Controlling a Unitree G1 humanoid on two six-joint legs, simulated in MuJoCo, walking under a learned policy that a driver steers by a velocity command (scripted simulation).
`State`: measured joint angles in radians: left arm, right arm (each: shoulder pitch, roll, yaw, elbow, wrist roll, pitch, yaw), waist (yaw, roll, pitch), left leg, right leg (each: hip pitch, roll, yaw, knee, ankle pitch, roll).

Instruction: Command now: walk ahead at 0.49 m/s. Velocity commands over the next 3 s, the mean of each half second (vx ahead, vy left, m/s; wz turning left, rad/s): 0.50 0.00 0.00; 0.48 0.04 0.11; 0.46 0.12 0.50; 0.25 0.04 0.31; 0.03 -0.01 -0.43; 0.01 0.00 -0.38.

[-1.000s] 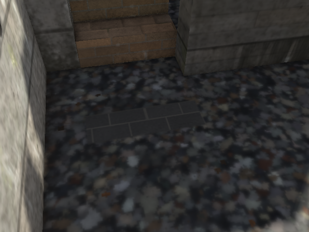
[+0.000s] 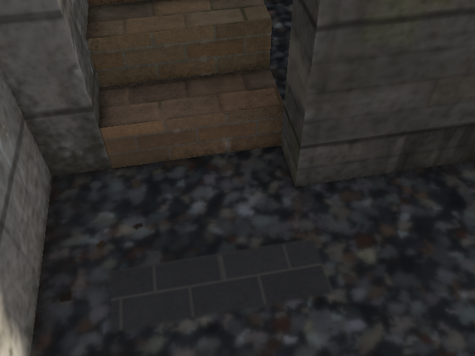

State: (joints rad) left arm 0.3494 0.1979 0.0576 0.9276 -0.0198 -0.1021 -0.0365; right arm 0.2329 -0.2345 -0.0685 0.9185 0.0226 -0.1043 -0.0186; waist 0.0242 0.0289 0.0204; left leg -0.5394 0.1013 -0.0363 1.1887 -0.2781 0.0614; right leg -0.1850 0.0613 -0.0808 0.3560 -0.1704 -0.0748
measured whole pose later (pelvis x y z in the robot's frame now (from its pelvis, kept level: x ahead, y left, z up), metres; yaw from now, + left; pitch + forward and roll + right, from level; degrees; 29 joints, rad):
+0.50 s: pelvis +0.32 +0.03 -0.01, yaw -1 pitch +0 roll +1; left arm 0.30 0.24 0.04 0.98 -0.04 -0.10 0.02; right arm 0.17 -0.25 -0.05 0.90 -0.01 -0.11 0.05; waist -0.01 -0.02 0.07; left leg -0.33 -0.07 0.07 0.42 -0.11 0.08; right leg -0.37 -0.04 0.06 1.24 -0.35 -0.06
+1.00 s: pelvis +0.59 -0.05 -0.01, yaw +3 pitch +1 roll +2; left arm 0.14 0.28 0.03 0.87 0.01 -0.11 0.03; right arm 0.28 -0.34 -0.06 0.91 0.02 -0.05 0.01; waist -0.02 0.04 0.05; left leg -0.38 -0.07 -0.12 1.13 -0.44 -0.01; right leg -0.38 -0.06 -0.03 0.51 -0.15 0.00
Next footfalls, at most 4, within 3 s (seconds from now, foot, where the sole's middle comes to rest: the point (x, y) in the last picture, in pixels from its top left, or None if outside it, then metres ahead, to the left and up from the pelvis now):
0.36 left None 0.44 0.11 -0.78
0.88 right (309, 294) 0.70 -0.16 -0.78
1.46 left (200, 248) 0.86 0.19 -0.78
1.86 right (218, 189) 1.11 0.14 -0.78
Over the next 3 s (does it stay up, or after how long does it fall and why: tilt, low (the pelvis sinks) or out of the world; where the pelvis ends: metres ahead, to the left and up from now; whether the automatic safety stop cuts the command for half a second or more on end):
stays up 0.87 0.14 -0.01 its command is cut before an obstacle after 0.9 s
